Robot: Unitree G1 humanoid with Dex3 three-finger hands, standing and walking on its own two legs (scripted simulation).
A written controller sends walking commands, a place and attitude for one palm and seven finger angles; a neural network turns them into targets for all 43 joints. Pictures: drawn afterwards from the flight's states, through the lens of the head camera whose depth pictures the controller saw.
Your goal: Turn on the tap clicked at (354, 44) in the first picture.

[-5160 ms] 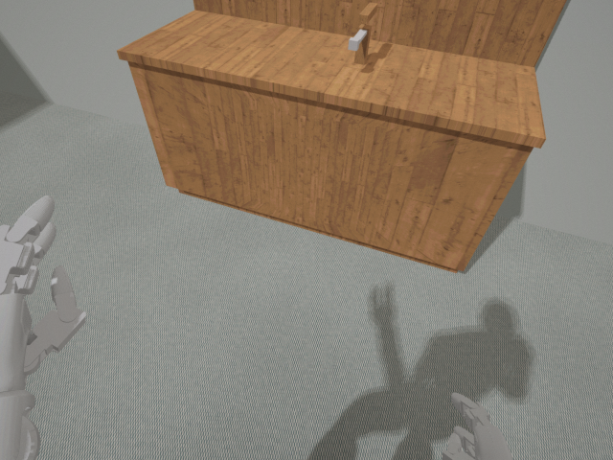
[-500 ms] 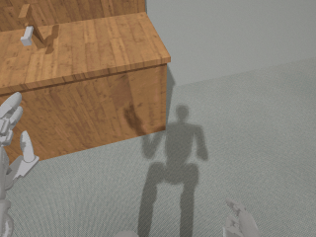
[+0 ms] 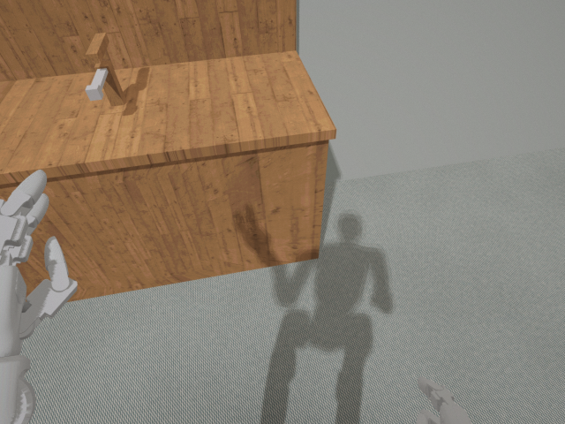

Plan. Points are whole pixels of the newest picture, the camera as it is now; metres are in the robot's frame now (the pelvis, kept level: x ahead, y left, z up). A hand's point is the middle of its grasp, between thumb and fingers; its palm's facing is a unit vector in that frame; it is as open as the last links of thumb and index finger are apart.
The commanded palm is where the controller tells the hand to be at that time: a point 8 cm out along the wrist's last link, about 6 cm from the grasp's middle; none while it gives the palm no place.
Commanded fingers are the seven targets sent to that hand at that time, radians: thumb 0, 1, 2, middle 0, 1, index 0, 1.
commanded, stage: take the last steps up to it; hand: left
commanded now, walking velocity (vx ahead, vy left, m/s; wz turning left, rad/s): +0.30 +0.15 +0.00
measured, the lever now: (94, 92) +0.80 +0.51 +0.07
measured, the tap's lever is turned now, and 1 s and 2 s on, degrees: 0 0 0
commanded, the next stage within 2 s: come to a stop and stand still in 1.44 s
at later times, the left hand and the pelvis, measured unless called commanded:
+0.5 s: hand (74, 198) +0.33 +0.27 +0.19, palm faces +0.33 -0.80 -0.50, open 7.4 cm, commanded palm +0.27 +0.33 +0.19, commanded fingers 0.00 0.90 0.90 -0.20 -0.30 -0.20 -0.30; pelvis +0.10 +0.05 +0.00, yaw -1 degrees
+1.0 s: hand (62, 130) +0.46 +0.36 +0.19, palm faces +0.38 -0.83 -0.42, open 7.4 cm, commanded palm +0.39 +0.40 +0.19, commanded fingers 0.00 0.90 0.90 -0.20 -0.30 -0.20 -0.30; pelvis +0.22 +0.12 +0.00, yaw -3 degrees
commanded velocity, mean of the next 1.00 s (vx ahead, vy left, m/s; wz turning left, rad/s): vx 0.28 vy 0.14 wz -0.04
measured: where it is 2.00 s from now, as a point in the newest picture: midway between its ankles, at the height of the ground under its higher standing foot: (250, 399)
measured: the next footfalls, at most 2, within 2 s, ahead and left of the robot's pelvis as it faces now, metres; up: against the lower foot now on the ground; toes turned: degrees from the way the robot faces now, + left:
left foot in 0.24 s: +0.14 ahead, +0.18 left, +0.00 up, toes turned +8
right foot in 0.50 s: +0.17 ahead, -0.03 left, +0.00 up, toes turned -11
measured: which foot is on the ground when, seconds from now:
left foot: up 0.00-0.22, down 0.24-0.52, up 0.54-0.84, down 0.86-1.00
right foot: down 0.00-0.24, up 0.26-0.48, down 0.50-0.88, up 0.90-1.00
